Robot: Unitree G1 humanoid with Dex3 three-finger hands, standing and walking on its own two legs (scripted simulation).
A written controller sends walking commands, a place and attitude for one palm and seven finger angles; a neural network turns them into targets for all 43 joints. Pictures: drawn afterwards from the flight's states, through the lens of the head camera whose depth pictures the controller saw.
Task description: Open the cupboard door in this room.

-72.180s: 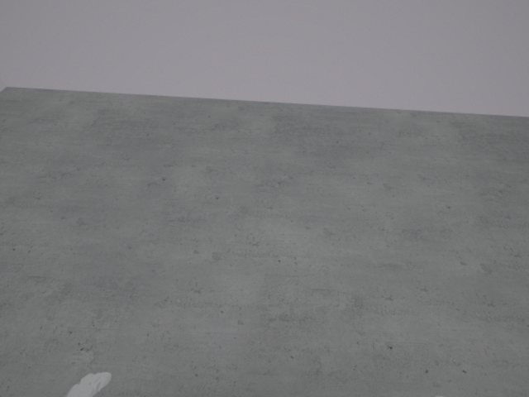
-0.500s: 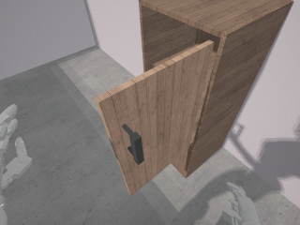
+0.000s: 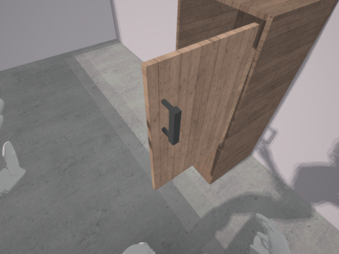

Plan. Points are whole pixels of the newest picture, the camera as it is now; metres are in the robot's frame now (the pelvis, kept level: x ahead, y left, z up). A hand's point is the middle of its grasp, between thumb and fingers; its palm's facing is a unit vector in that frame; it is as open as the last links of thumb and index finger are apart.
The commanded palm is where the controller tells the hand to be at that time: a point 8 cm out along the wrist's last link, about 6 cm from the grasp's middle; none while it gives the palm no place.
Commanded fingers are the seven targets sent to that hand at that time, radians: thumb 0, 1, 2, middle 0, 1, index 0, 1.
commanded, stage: step back with the hand held close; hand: left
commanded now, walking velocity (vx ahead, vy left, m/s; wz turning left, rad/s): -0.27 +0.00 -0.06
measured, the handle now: (169, 122) +0.42 +0.03 +0.07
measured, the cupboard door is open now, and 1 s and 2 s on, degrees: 91 91 91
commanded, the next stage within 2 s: stop stepping back and stand still in 0.16 s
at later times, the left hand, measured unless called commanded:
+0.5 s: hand out of the picture +0.10 +0.24 +0.19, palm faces +0.34 -0.83 -0.45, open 7.4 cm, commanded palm +0.04 +0.29 +0.20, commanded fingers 0.00 0.90 0.90 -0.20 -0.30 -0.20 -0.30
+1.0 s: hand out of the picture +0.04 +0.22 +0.20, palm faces +0.30 -0.79 -0.53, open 7.4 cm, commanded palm -0.01 +0.28 +0.20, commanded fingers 0.00 0.90 0.90 -0.20 -0.30 -0.20 -0.30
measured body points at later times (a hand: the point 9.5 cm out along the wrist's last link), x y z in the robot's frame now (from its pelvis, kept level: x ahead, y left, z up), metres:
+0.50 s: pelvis -0.13 +0.00 +0.01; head -0.11 +0.03 +0.46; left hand +0.07 +0.28 +0.22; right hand +0.03 -0.22 -0.06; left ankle +0.03 +0.11 -0.71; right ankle -0.26 -0.07 -0.72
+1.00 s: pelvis -0.19 +0.00 +0.01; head -0.20 +0.00 +0.46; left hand +0.02 +0.26 +0.23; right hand -0.08 -0.25 -0.08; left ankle -0.09 +0.09 -0.71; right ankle -0.20 -0.08 -0.72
